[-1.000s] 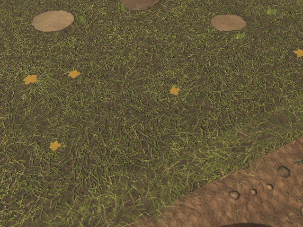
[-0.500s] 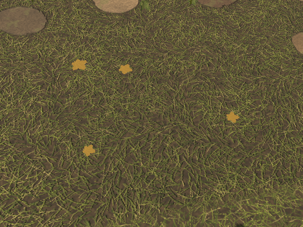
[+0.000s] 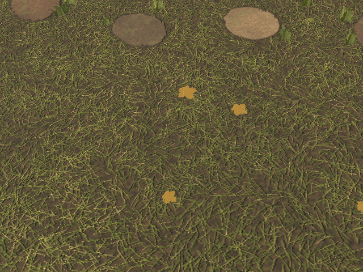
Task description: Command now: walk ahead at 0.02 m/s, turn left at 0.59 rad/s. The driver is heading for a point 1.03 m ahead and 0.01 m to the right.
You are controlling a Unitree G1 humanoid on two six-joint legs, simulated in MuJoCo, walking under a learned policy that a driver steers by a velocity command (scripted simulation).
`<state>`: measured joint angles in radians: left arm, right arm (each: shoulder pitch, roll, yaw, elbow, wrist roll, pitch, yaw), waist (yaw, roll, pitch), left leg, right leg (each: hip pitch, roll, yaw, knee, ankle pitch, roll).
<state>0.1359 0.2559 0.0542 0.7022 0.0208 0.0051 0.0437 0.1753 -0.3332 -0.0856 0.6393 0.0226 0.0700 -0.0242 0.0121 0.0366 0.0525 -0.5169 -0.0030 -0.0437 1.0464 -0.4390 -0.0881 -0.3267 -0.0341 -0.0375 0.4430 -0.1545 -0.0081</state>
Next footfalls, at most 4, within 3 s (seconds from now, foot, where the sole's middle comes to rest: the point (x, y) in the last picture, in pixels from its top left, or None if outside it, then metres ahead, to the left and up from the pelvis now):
0.16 left None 0.03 0.14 -0.78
0.62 right None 0.08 -0.08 -0.78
1.06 left None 0.32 0.26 -0.78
1.54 right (178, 237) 0.57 0.09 -0.78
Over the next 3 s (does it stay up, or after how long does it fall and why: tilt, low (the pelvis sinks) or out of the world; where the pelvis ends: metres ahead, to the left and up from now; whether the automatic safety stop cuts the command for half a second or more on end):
stays up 0.98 -0.01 -0.02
